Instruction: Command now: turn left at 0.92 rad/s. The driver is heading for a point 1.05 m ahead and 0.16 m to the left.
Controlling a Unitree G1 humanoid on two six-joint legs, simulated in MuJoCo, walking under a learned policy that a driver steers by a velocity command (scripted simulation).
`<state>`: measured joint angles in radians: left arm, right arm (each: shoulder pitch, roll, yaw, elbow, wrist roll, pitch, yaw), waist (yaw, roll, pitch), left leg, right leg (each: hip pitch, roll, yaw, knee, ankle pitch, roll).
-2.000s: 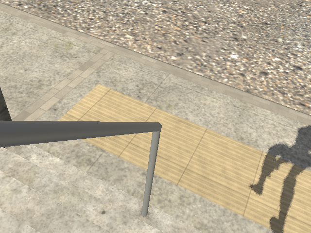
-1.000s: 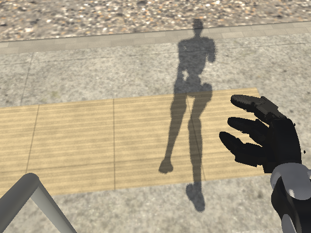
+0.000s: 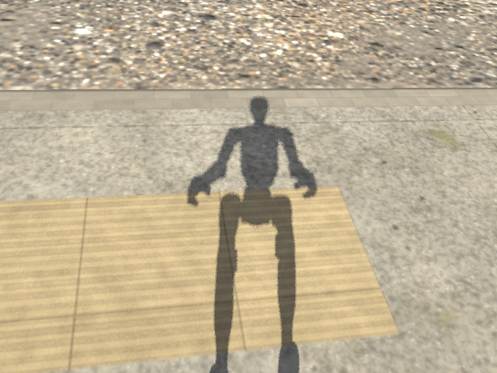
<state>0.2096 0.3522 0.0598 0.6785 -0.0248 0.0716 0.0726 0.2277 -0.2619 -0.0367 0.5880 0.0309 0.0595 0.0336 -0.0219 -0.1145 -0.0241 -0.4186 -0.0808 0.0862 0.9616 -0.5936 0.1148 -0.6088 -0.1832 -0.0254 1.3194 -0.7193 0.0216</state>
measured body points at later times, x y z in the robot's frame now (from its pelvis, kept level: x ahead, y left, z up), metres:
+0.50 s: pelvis +0.11 -0.04 +0.00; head +0.07 +0.02 +0.44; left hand +0.18 +0.31 -0.06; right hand +0.35 -0.24 -0.04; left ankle +0.00 +0.06 -0.67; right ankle +0.31 -0.19 -0.68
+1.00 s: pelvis +0.39 +0.00 -0.21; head +0.41 -0.01 +0.24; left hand +0.14 +0.05 -0.33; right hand +0.69 +0.00 -0.28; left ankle +0.50 +0.28 -0.86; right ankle +0.25 -0.21 -0.88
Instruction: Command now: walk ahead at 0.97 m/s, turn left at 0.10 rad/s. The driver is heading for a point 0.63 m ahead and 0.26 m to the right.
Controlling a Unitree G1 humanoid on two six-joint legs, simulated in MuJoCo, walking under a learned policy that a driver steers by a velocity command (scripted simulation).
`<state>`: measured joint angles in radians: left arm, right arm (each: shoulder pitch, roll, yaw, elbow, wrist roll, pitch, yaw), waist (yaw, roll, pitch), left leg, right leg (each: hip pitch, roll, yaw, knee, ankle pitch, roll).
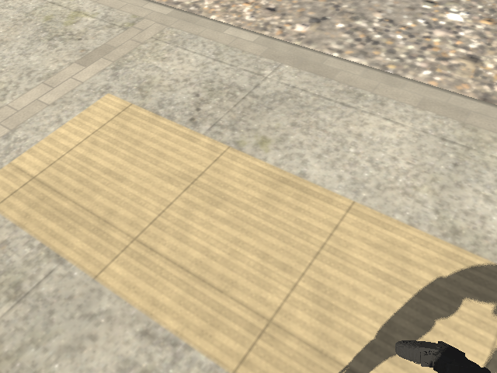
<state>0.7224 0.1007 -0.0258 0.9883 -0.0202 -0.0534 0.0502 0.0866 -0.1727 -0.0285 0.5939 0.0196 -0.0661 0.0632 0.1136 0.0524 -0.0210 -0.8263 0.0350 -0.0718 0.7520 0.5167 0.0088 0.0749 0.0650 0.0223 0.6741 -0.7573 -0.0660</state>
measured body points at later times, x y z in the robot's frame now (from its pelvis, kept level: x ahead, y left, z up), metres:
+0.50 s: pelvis +0.52 -0.03 -0.19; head +0.56 -0.07 +0.26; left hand +0.79 +0.17 -0.25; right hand +0.42 -0.29 -0.33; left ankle +0.27 +0.13 -0.85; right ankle +0.68 -0.15 -0.87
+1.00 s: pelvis +0.91 -0.12 -0.16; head +0.96 -0.14 +0.29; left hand +1.12 +0.08 -0.28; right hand +0.97 -0.41 -0.26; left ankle +1.08 -0.11 -0.88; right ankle +0.73 -0.18 -0.79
